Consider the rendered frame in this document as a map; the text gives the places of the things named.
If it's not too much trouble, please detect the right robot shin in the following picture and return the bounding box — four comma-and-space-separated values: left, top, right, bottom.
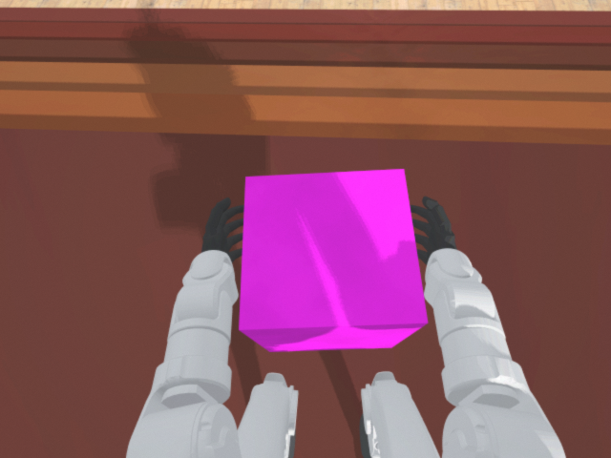
368, 371, 411, 458

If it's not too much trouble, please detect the robot left hand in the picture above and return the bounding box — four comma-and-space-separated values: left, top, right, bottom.
201, 198, 244, 262

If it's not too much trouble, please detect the robot right upper arm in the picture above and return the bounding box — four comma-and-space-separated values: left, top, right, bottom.
442, 403, 565, 458

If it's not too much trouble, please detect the robot left upper arm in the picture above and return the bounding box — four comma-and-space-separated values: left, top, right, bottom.
127, 401, 242, 458

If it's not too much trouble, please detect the robot left thigh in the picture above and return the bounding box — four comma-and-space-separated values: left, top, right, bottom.
238, 381, 298, 458

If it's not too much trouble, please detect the right robot forearm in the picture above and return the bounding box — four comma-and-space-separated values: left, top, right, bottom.
424, 248, 566, 458

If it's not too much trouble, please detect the carton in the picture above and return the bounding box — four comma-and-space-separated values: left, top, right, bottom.
239, 169, 428, 352

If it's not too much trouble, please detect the left robot forearm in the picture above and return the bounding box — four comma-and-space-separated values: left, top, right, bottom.
126, 250, 239, 458

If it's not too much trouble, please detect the robot right hand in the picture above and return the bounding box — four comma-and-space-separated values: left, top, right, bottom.
410, 197, 457, 265

